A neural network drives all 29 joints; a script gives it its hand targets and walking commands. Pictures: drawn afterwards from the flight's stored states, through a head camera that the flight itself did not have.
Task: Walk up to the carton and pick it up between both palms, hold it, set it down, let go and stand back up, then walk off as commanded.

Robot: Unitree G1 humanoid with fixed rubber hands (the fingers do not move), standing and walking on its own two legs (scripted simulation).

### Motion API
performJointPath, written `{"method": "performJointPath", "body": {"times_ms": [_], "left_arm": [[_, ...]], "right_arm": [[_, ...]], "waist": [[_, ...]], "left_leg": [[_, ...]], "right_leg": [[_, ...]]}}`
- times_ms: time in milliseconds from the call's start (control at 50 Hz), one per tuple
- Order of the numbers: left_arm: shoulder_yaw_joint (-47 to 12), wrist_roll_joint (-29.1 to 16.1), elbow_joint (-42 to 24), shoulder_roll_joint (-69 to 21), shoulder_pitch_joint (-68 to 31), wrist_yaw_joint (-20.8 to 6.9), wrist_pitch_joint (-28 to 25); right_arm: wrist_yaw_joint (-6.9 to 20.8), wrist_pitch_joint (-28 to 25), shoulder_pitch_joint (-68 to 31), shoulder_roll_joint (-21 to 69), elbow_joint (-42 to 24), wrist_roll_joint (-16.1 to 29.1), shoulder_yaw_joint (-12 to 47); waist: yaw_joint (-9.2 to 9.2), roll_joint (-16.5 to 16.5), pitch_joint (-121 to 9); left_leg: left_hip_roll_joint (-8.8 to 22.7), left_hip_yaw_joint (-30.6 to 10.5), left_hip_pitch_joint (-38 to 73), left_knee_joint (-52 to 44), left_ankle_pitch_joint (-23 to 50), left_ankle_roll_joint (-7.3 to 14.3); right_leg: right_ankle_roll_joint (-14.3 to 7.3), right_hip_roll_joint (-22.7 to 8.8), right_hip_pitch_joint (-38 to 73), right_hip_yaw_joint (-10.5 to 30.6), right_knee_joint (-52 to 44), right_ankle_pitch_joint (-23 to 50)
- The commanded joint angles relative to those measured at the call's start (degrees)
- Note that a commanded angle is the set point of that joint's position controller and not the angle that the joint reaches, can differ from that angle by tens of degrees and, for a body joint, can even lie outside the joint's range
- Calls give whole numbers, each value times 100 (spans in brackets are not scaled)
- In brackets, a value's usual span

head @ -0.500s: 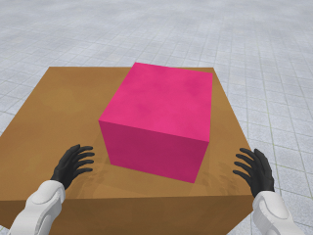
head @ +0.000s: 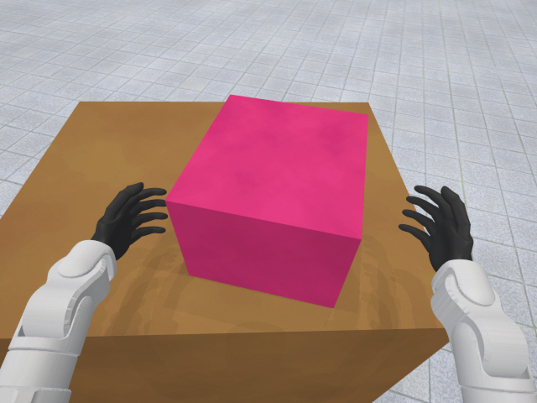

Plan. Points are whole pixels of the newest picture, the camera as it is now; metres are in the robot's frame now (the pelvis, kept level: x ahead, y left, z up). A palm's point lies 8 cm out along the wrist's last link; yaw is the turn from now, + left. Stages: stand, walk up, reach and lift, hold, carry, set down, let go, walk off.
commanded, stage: reach and lift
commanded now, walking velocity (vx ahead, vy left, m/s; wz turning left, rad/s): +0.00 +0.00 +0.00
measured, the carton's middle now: (278, 194) +0.48 +0.01 +0.03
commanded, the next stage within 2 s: none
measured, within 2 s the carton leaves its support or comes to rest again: neither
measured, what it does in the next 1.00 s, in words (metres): stands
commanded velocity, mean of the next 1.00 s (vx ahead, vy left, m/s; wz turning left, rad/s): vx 0.00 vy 0.00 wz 0.00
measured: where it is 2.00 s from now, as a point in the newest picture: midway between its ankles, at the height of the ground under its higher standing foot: outside the picture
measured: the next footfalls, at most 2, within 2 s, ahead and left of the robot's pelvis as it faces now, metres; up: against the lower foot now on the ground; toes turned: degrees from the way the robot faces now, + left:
none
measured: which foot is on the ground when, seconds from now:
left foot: down 0.00-1.00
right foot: down 0.00-1.00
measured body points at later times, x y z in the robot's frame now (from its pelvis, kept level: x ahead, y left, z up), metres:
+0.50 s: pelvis +0.00 +0.00 +0.00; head +0.04 +0.01 +0.45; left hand +0.39 +0.23 +0.14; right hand +0.38 -0.20 +0.14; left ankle +0.00 +0.08 -0.74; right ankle +0.00 -0.15 -0.74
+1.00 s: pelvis +0.00 +0.00 +0.00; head +0.02 +0.01 +0.45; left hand +0.44 +0.25 +0.18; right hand +0.44 -0.20 +0.17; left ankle +0.00 +0.08 -0.74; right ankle +0.00 -0.15 -0.74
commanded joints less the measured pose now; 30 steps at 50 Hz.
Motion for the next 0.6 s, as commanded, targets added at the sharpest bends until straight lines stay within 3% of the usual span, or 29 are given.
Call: {"method": "performJointPath", "body": {"times_ms": [0, 200, 360, 580], "left_arm": [[1363, 190, -32, 1654, -2694, -186, 98], [1420, 219, -264, 1929, -3689, -27, 170], [1303, 290, 534, 1949, -4422, 22, 368], [879, 212, 1528, 1953, -5684, 57, 240]], "right_arm": [[-86, -27, -1870, -1388, 216, -57, -490], [-17, -207, -2876, -1586, 295, 16, -573], [32, -169, -3712, -1741, 1128, 20, -561], [120, -282, -5040, -1844, 2299, -90, -594]], "waist": [[-262, 352, -1547], [-363, 328, -2541], [-477, 232, -2587], [-736, 221, -2877]], "left_leg": [[121, -384, 1165, -962, 1910, -418], [87, -400, 1317, -692, 2594, -434], [91, -445, 1190, -728, 2372, -387], [113, -529, 1232, -688, 2276, -376]], "right_leg": [[-343, 91, 1019, -126, -503, 1743], [-288, 148, 1295, -244, -284, 2458], [-254, 130, 1245, -327, -311, 2432], [-259, 106, 1041, -438, -362, 2439]]}}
